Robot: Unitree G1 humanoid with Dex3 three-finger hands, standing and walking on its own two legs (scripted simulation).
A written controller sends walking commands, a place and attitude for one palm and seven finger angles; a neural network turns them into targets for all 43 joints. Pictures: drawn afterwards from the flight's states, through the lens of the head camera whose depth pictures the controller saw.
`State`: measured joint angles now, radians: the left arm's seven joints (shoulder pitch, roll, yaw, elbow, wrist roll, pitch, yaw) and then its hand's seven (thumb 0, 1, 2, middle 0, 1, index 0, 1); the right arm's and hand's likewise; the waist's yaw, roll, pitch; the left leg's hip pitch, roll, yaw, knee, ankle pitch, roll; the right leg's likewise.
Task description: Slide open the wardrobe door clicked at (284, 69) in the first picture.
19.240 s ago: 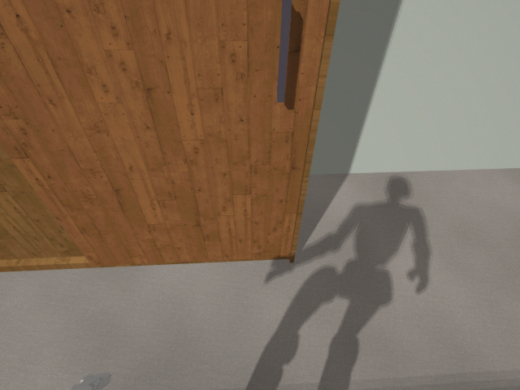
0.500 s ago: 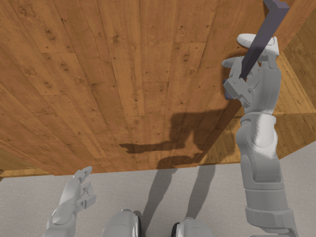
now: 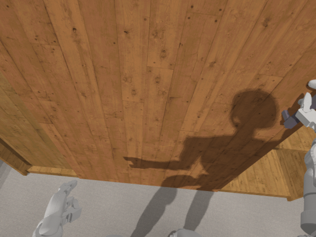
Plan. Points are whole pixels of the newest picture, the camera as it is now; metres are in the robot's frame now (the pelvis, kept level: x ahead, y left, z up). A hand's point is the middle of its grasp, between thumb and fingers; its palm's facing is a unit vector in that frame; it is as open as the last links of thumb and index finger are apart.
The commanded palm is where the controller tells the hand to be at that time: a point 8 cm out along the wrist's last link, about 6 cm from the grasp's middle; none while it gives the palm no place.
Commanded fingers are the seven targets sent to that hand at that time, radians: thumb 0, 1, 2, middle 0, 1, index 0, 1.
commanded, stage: stop walking and hold the door there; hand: right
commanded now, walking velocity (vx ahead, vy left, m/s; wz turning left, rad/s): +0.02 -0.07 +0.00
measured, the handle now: (315, 93) +0.41 -0.32 +0.18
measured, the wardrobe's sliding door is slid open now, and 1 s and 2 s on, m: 0.48 0.48 0.48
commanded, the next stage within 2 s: loosen the grip on the handle in 1.98 s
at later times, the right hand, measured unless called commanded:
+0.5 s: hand (302, 110) +0.38 -0.28 +0.16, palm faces +0.47 +0.85 -0.23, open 5.7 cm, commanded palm +0.34 -0.31 +0.14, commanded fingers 0.00 -0.90 -0.90 0.45 1.40 0.45 1.40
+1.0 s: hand (302, 112) +0.38 -0.30 +0.15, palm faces +0.38 +0.89 -0.25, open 5.3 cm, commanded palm +0.35 -0.32 +0.14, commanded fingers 0.00 -0.90 -0.90 0.45 1.40 0.45 1.40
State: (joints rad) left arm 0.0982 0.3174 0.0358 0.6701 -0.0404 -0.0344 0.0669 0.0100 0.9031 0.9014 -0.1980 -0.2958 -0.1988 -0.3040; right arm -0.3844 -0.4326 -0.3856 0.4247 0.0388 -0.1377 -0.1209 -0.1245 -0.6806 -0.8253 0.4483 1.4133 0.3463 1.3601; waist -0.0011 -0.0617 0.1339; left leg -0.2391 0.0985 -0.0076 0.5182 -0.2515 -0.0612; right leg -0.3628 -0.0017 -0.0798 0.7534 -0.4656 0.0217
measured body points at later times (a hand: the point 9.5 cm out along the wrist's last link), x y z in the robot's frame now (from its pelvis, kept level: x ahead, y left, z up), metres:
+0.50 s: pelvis -0.03 +0.00 +0.00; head -0.03 +0.01 +0.45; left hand +0.03 +0.27 -0.12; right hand +0.34 -0.33 +0.18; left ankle -0.02 +0.14 -0.74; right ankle +0.04 -0.08 -0.74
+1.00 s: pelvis -0.02 -0.04 -0.01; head -0.01 -0.03 +0.44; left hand +0.10 +0.27 -0.10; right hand +0.36 -0.34 +0.16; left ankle -0.02 +0.14 -0.74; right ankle +0.03 -0.14 -0.74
